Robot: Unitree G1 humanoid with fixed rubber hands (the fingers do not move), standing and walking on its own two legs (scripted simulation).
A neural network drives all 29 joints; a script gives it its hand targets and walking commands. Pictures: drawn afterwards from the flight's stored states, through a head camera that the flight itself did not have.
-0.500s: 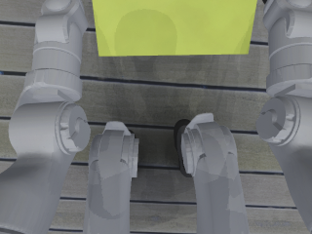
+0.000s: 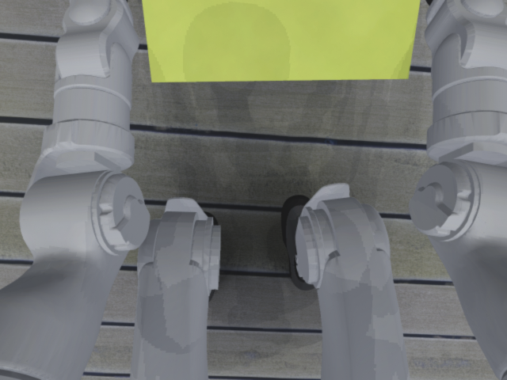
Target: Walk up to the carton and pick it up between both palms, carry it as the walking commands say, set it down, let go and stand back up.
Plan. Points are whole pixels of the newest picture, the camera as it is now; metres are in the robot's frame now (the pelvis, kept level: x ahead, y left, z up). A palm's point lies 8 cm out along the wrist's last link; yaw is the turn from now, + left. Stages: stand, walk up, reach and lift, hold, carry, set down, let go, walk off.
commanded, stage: set down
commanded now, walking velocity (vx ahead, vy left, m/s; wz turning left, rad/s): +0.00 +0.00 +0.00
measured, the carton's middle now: out of the picture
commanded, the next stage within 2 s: none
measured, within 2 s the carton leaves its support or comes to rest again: neither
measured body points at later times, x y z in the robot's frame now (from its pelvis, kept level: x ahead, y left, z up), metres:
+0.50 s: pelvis +0.01 +0.00 -0.01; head +0.38 -0.03 +0.24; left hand +0.58 +0.12 -0.18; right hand +0.56 -0.25 -0.17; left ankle +0.08 +0.11 -0.34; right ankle +0.09 -0.11 -0.34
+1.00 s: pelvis -0.03 +0.00 -0.01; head +0.35 -0.03 +0.21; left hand +0.54 +0.14 -0.20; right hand +0.50 -0.26 -0.21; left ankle +0.08 +0.11 -0.34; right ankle +0.09 -0.11 -0.34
